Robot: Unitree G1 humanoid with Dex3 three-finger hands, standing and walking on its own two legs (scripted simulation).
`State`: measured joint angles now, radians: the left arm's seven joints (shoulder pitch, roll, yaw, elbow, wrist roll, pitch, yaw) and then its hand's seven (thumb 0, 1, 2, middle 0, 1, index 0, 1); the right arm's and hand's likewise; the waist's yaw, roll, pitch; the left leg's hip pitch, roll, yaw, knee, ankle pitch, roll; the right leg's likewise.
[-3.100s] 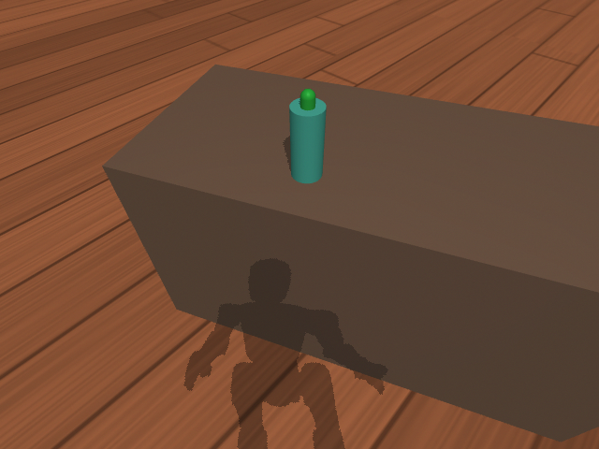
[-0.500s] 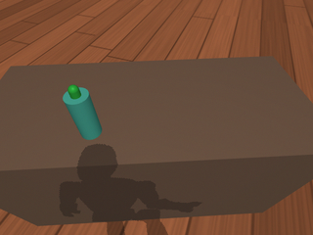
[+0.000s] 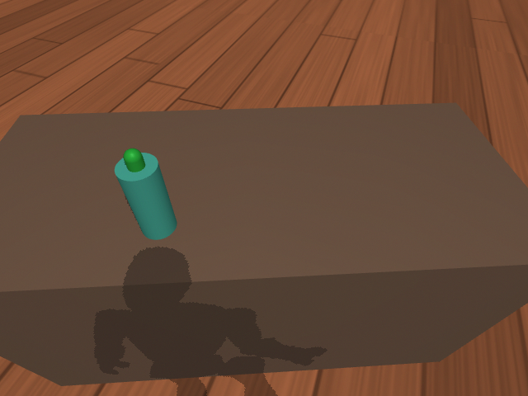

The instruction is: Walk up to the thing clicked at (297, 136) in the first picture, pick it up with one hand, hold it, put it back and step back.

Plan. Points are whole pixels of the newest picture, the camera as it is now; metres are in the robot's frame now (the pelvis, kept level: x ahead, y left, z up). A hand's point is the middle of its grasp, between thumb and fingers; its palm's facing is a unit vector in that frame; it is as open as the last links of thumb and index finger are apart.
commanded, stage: walk up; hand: left
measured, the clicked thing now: (146, 192) +0.48 +0.24 +0.02
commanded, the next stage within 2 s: stand in 0.10 s
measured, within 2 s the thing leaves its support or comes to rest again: neither
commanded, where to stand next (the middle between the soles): +0.04 +0.00 m, yaw +3 degrees
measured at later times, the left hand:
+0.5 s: hand out of the picture +0.08 +0.25 -0.15, palm faces -0.01 -0.94 -0.34, open 7.3 cm
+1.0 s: hand out of the picture +0.10 +0.25 -0.15, palm faces +0.00 -0.94 -0.34, open 7.3 cm
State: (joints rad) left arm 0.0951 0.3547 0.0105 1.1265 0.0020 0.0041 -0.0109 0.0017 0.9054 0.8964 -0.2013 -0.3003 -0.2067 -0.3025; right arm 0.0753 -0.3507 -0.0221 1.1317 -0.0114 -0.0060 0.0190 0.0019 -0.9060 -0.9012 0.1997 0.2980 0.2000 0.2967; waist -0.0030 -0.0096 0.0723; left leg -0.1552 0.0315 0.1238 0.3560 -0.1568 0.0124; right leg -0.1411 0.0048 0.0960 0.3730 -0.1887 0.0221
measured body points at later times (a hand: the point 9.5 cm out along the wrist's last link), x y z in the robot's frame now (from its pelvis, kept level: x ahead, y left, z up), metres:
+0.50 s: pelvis +0.01 +0.00 +0.00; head +0.02 +0.00 +0.45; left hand +0.08 +0.30 -0.13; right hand +0.10 -0.30 -0.13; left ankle +0.03 +0.11 -0.75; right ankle +0.01 -0.14 -0.75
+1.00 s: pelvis +0.03 +0.00 +0.00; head +0.04 +0.00 +0.45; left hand +0.10 +0.30 -0.13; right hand +0.12 -0.30 -0.13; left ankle +0.03 +0.11 -0.75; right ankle +0.01 -0.14 -0.75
